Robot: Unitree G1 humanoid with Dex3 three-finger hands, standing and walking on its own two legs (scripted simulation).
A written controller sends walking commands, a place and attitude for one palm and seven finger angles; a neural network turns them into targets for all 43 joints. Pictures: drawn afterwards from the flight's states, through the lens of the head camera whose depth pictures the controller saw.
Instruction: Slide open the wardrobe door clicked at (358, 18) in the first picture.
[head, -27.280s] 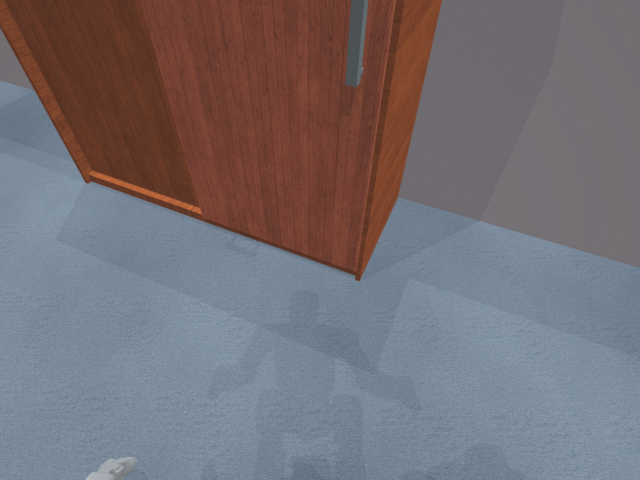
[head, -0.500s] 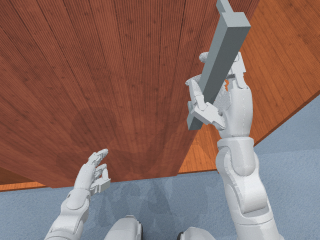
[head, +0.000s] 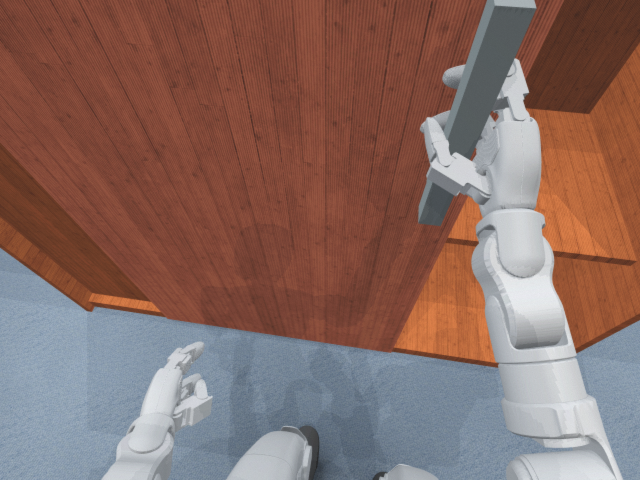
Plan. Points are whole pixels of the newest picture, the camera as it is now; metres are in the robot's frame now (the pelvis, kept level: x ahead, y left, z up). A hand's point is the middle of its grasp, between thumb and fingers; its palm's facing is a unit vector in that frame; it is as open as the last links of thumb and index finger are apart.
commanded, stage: step sideways, sliding the door along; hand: right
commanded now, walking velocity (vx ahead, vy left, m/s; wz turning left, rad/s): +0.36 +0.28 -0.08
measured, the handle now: (458, 122) +0.45 -0.10 +0.19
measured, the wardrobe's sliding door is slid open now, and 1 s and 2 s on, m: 0.40 0.43 0.43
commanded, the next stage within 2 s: stop walking and hold the door there in 0.90 s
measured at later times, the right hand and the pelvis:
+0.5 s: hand (416, 148) +0.40 -0.05 +0.20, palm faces +0.22 +0.97 -0.06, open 6.8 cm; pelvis -0.03 +0.12 +0.00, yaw -3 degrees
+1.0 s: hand (395, 139) +0.41 -0.03 +0.20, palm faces +0.49 +0.87 -0.08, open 7.3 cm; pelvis +0.04 +0.25 -0.01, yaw -9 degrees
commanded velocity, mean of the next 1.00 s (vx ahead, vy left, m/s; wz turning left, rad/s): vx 0.10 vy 0.28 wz -0.01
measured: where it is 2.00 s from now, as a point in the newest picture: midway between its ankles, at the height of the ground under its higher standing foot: outside the picture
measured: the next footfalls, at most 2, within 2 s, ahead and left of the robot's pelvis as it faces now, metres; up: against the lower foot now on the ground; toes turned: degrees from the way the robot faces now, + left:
left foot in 0.20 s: +0.05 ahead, +0.20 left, +0.00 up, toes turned +3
right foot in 0.38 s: +0.03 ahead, -0.04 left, +0.00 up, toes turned -9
